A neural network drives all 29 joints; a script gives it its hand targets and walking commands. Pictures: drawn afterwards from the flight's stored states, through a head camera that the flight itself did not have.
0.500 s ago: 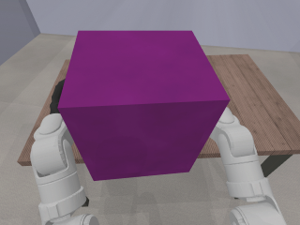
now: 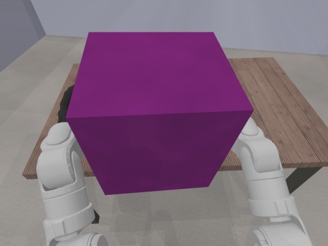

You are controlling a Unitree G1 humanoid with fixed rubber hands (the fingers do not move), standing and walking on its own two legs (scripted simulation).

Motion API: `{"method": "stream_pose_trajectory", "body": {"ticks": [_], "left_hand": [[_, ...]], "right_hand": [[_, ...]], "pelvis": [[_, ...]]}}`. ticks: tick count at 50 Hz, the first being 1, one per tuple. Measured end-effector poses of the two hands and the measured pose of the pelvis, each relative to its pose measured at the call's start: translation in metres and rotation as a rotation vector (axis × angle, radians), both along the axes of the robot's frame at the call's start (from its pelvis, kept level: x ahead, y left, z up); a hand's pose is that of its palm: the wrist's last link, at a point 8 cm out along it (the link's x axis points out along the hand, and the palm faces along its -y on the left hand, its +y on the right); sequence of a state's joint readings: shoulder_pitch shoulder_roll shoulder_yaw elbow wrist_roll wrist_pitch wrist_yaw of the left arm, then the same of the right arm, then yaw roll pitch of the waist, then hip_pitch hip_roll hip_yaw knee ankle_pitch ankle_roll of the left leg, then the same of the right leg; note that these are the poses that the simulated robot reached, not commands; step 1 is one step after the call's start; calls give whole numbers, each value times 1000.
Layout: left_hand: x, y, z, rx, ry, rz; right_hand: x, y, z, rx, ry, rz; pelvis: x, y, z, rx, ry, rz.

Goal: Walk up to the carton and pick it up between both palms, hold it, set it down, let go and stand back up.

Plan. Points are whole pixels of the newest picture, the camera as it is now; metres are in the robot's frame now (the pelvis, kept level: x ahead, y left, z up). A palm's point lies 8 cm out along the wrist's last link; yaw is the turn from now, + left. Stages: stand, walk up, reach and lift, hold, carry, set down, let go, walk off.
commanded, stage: hold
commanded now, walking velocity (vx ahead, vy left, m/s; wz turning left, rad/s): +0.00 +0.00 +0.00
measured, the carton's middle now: (155, 118) +0.37 +0.00 +0.14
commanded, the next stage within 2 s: none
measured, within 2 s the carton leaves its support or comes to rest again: neither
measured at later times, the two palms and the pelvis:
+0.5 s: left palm (70, 122) +0.35 +0.17 +0.18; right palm (235, 114) +0.35 -0.18 +0.16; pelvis +0.01 +0.00 +0.00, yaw +0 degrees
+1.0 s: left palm (70, 122) +0.35 +0.17 +0.18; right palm (235, 113) +0.35 -0.18 +0.16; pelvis +0.01 +0.00 +0.00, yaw +0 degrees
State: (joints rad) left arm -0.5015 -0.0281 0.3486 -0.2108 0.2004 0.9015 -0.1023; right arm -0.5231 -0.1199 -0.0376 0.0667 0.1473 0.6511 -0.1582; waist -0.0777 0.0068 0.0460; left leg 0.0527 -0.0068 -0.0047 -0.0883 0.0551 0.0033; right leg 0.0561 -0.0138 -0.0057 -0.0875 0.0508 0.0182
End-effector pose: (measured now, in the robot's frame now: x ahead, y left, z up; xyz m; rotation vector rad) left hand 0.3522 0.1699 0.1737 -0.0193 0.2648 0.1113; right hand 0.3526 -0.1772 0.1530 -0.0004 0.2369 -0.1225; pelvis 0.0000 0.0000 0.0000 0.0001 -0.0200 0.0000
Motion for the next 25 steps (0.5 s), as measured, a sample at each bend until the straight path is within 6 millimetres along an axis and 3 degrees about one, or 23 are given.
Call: {"method": "stream_pose_trajectory", "body": {"ticks": [10,25], "left_hand": [[6,0,4,-1,-11,3],[-3,-1,4,8,1,3]], "right_hand": [[8,0,8,-9,-12,4],[0,-2,4,-2,-4,7]], "pelvis": [[8,-1,0,0,-10,1],[12,-2,0,0,-41,3]]}}
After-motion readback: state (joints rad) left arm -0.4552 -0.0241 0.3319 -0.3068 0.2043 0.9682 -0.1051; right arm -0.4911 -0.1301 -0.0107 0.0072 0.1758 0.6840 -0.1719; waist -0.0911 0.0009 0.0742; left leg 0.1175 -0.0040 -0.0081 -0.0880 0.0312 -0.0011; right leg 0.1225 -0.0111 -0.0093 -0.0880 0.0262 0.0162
